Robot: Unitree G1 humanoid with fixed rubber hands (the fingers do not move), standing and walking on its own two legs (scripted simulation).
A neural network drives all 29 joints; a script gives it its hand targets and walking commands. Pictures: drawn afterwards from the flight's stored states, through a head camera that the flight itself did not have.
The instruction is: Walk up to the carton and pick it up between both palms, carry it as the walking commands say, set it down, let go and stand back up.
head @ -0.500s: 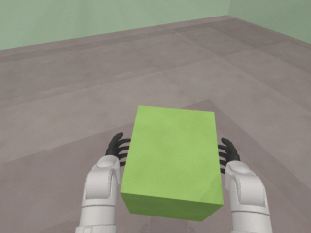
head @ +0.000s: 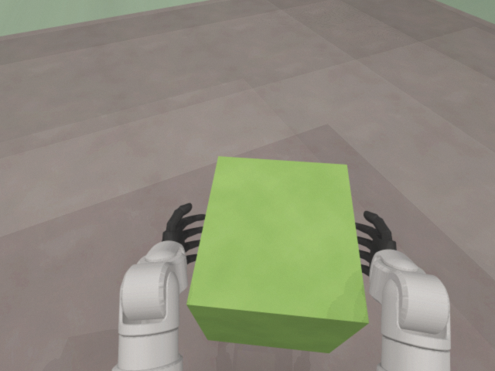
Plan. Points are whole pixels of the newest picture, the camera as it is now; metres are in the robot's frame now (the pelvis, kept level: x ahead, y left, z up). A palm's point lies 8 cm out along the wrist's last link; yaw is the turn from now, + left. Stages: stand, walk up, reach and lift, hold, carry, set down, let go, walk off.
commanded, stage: carry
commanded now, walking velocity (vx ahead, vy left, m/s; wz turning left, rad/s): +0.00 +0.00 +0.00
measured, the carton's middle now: (274, 256) +0.31 -0.02 +0.00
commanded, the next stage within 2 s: none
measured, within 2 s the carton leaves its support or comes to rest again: neither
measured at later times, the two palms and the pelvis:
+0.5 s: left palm (178, 158) +0.48 +0.17 +0.06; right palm (333, 157) +0.48 -0.14 +0.07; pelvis +0.20 +0.01 -0.01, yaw +1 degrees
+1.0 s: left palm (139, 139) +0.54 +0.26 +0.06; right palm (283, 131) +0.55 -0.04 +0.07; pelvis +0.27 +0.10 -0.01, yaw +3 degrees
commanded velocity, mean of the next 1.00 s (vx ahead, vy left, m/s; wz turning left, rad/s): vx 0.00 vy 0.00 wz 0.00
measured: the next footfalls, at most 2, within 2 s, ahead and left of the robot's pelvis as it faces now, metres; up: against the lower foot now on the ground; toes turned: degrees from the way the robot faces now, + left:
right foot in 0.22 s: +0.28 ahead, -0.10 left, +0.00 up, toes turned -11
left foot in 0.38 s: +0.11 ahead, +0.10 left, +0.01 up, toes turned +11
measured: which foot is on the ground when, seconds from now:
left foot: down 0.00-0.28, up 0.30-0.36, down 0.38-0.96, up 0.98-1.00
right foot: up 0.00-0.20, down 0.22-0.74, up 0.76-0.94, down 0.96-1.00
